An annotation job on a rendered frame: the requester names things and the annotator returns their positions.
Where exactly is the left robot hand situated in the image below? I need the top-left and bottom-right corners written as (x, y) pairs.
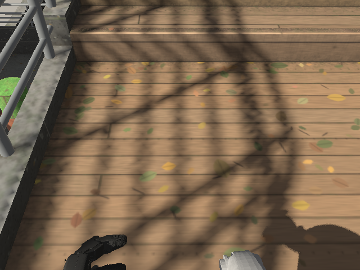
top-left (63, 235), bottom-right (127, 270)

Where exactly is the right robot thigh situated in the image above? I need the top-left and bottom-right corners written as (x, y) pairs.
top-left (219, 250), bottom-right (266, 270)

